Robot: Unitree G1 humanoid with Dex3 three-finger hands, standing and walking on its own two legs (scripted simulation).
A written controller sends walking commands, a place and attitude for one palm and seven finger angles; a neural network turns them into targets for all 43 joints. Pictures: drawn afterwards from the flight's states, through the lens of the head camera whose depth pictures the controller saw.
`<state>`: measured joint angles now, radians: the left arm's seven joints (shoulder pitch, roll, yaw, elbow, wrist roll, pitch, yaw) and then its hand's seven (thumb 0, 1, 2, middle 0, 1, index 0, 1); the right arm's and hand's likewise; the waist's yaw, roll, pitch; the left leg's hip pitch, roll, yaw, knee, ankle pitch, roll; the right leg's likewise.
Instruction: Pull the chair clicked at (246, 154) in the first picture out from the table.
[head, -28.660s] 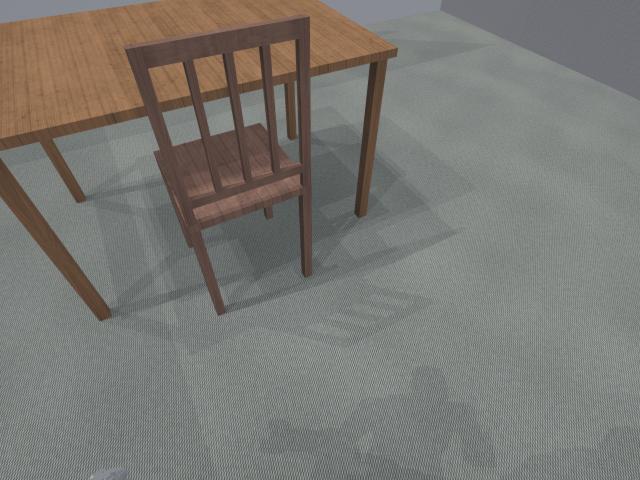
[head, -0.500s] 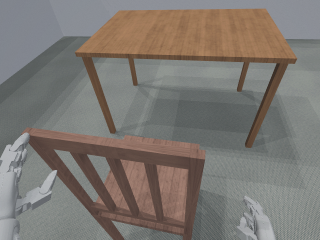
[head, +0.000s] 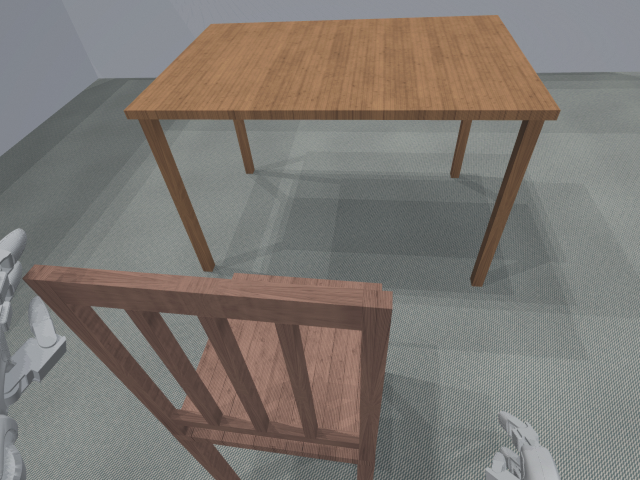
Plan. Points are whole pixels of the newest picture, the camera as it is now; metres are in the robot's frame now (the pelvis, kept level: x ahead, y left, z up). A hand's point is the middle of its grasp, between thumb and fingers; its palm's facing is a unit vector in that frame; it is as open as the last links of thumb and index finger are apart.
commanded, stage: step back with the hand held close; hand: left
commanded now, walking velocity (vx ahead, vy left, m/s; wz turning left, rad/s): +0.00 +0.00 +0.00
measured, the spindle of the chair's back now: (242, 380) +0.26 +0.15 -0.04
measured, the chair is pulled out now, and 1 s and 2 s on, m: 0.60 0.60 0.60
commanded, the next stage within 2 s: none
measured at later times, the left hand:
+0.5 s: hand (33, 379) +0.16 +0.29 +0.15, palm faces +0.40 -0.76 -0.51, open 7.4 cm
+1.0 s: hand out of the picture +0.11 +0.29 +0.16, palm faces +0.46 -0.73 -0.51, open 7.4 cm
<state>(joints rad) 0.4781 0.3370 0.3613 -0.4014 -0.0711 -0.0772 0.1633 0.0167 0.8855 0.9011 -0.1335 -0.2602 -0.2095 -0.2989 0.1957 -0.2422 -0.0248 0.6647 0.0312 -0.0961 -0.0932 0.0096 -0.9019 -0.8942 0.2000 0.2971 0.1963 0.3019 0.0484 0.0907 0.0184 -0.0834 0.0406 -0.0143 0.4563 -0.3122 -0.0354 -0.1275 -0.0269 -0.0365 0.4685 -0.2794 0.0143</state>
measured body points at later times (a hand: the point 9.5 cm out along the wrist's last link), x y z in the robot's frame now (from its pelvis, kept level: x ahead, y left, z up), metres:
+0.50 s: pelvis -0.04 +0.02 +0.00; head -0.02 +0.01 +0.45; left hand +0.13 +0.32 +0.18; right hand +0.13 -0.21 -0.09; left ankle -0.04 +0.14 -0.74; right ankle -0.01 -0.13 -0.74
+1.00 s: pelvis -0.10 +0.02 -0.01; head -0.07 +0.03 +0.44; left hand +0.08 +0.33 +0.19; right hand +0.06 -0.22 -0.10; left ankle -0.04 +0.14 -0.74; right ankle -0.01 -0.13 -0.74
